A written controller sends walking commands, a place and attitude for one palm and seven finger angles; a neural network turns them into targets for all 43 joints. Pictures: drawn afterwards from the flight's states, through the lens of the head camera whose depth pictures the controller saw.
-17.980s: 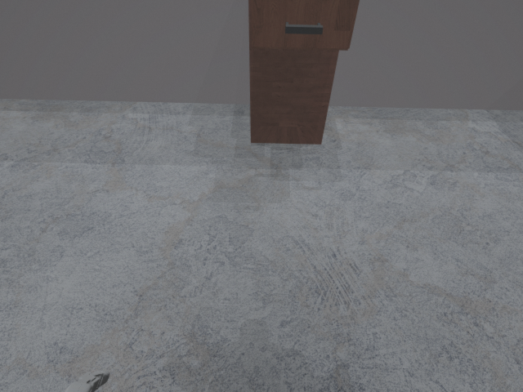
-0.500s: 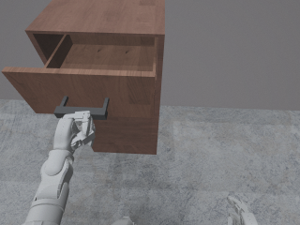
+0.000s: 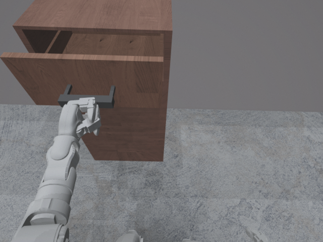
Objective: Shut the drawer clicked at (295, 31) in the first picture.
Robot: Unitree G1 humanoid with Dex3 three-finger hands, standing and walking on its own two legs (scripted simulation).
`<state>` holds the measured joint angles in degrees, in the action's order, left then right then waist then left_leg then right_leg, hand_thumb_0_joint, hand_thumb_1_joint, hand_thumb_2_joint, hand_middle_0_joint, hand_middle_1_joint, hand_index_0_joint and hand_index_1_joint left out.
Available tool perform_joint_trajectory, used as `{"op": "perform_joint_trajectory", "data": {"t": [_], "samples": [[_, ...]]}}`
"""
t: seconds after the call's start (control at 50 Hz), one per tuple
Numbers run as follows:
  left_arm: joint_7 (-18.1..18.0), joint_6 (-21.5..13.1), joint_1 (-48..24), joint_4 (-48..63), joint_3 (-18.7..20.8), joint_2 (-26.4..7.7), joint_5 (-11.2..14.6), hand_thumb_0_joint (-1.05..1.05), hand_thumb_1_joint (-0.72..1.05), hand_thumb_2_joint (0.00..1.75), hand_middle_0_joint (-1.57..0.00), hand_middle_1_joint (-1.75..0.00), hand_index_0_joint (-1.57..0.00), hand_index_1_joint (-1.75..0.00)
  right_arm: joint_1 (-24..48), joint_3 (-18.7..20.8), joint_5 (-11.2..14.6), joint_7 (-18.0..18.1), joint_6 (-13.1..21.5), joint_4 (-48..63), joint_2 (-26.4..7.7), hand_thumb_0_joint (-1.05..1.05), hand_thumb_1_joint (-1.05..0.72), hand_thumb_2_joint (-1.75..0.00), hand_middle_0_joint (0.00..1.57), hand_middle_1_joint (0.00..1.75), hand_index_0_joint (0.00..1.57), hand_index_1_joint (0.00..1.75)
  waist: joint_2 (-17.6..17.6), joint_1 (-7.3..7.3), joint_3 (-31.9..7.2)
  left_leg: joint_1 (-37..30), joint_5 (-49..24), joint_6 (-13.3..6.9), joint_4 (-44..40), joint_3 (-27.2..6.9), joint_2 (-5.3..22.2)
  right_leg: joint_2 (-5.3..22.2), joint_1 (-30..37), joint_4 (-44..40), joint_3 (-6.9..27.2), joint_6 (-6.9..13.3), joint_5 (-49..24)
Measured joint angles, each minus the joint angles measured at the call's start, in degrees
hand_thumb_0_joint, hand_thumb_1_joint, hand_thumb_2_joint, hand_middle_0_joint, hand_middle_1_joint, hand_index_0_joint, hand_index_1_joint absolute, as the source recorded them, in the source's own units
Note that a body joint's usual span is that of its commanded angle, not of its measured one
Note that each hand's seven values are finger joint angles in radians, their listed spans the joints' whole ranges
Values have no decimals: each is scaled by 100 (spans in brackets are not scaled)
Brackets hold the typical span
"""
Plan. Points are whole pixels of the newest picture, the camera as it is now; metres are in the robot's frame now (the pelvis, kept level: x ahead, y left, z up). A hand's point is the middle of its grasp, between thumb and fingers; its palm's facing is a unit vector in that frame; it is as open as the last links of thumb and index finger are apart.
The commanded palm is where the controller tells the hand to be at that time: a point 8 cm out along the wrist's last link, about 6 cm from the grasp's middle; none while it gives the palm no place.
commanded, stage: push the drawer shut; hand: left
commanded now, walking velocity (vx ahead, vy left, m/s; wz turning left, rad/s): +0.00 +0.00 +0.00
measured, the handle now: (89, 95) +0.48 +0.19 +0.07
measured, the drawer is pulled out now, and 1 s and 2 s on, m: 0.13 0.01 0.00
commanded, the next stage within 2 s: pull the fist back off the drawer in 1.34 s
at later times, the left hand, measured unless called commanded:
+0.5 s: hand (100, 102) +0.46 +0.16 +0.07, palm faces -0.02 -1.00 -0.03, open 3.2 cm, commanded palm +0.44 +0.22 +0.07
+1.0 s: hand (104, 84) +0.52 +0.16 +0.07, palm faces -0.01 -1.00 -0.01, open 3.2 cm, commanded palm +0.51 +0.21 +0.07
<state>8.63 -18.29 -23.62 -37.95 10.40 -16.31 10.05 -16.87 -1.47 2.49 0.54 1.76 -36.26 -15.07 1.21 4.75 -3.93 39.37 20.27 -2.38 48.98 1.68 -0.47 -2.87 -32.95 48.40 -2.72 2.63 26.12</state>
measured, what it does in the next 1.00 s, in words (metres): stands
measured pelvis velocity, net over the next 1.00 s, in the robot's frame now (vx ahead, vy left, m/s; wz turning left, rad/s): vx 0.00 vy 0.01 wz -0.03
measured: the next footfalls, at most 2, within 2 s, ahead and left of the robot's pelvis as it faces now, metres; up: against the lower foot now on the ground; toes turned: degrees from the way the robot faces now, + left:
none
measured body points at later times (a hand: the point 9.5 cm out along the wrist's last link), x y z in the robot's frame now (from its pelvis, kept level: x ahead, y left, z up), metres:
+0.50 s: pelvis +0.00 +0.00 -0.01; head +0.08 +0.01 +0.44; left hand +0.45 +0.21 +0.07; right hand +0.03 -0.26 -0.12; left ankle +0.04 +0.09 -0.70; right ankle -0.02 -0.09 -0.70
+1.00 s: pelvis +0.00 +0.01 -0.02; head +0.11 +0.03 +0.41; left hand +0.52 +0.21 +0.07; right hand -0.03 -0.25 -0.13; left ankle +0.04 +0.09 -0.70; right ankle -0.02 -0.09 -0.70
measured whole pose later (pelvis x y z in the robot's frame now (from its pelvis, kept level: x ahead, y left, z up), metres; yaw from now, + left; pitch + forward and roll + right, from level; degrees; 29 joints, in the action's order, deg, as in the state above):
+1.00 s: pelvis +0.00 +0.01 -0.02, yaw -2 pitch +20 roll -3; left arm 8.5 -20.9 -54.9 -68.7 21.0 -27.1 3.1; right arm -23.8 -1.6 -0.1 -1.3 -1.7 -37.5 -15.7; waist 1.8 11.6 -5.3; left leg 53.6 22.0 -3.2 56.0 1.6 1.1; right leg -4.3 -46.4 53.3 -2.9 2.0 26.6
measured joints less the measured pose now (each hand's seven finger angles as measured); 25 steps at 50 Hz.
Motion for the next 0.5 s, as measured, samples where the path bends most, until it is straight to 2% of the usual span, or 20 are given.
{"op": "perform_joint_trajectory", "data": {"t": [0.24, 0.5], "samples": [[50, -117, -761, -886, 281, -173, -72, 4, 79, 87, -140, -160, -140, -160, -201, 39, -28, -35, -115, -51, -38, 0, -91, -90, 20, 30, 20, 30, 7, 131, -34, 205, 9, -7, 80, 21, 45, -40, -204, 47, 22, -3, -25], [104, -318, -1615, -1850, 595, -428, -264, 3, 76, 86, -140, -160, -140, -160, -338, 20, -70, -66, -204, -125, -20, 0, -91, -90, 20, 30, 20, 30, -5, 279, -39, 544, 46, -18, 268, 13, 83, -73, -530, 202, 10, -6, -6]]}}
